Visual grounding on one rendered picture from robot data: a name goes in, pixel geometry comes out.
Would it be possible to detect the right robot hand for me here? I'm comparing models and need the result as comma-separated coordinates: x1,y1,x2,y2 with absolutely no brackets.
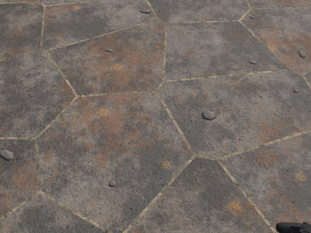
276,221,311,233

